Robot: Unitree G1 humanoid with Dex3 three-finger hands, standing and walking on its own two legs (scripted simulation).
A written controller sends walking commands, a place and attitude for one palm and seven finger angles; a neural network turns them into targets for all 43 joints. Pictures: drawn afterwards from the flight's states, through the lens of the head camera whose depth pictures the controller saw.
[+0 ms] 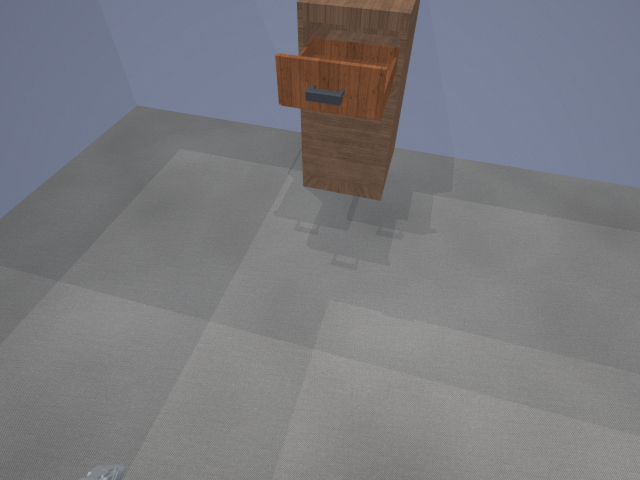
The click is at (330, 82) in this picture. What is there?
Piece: drawer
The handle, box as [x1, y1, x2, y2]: [305, 85, 344, 105]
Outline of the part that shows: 305,92 306,100 339,105 341,102 344,89 341,89 339,92 316,89 315,85 312,85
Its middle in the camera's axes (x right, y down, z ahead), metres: +0.01 -0.45 +1.18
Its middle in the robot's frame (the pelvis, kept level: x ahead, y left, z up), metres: +1.18 +0.04 -0.09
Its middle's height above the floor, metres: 0.68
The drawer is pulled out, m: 0.30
